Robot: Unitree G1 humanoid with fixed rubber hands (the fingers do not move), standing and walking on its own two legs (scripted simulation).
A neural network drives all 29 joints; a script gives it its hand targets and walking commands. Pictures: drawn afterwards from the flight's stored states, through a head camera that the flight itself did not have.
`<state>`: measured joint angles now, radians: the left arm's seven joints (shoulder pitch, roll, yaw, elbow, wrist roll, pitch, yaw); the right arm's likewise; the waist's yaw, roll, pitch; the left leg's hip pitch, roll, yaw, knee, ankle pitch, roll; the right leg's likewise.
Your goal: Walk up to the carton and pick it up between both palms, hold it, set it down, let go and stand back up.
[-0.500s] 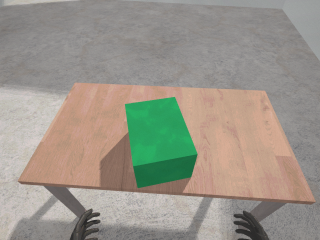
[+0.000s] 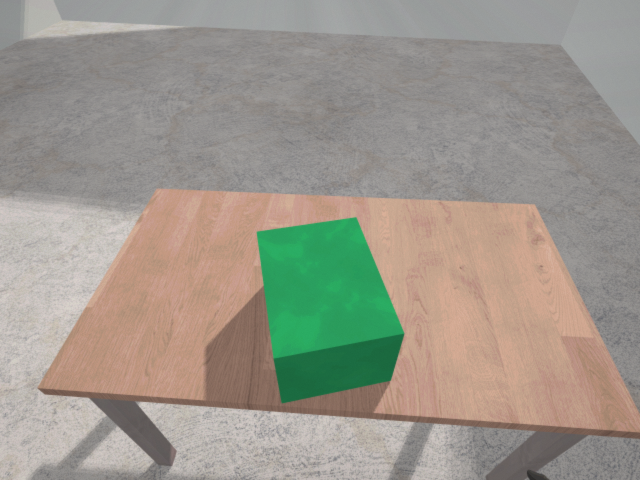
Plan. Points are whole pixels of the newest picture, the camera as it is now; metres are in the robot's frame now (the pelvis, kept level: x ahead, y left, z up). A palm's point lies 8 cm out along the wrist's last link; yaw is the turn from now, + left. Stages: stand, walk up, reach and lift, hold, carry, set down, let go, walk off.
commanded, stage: stand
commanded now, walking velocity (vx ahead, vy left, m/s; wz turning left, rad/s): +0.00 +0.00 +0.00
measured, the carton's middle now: (321, 303) +0.45 +0.01 -0.11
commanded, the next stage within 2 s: none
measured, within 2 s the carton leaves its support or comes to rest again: neither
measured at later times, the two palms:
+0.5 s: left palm out of the picture +0.07 +0.26 -0.11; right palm out of the picture +0.07 -0.27 -0.10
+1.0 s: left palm out of the picture +0.04 +0.26 -0.12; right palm out of the picture +0.03 -0.27 -0.11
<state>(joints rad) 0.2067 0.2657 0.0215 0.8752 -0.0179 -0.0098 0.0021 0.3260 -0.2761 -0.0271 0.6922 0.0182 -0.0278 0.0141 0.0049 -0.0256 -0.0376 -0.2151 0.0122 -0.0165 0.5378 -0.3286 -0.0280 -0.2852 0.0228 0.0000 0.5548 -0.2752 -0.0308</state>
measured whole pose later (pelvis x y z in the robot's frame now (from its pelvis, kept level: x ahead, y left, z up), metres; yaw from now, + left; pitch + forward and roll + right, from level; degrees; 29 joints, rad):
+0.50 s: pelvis -0.02 +0.00 +0.00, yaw +0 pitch -1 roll +1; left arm 0.19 0.27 0.02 0.96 -0.02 -0.01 0.00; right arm 0.31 -0.28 -0.03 0.74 0.02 -0.02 0.01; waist 0.00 -0.01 -0.03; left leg -0.21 0.01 -0.02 0.54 -0.30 -0.03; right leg -0.29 0.02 0.00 0.55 -0.25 -0.03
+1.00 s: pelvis -0.03 -0.01 +0.00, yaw +0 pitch -2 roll +1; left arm 0.17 0.27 0.02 1.01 -0.02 -0.01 0.00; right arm 0.32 -0.28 -0.03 0.80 0.02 -0.02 0.01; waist 0.00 -0.01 0.05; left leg -0.22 0.01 -0.02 0.54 -0.28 -0.03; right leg -0.29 0.02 0.00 0.55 -0.23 -0.03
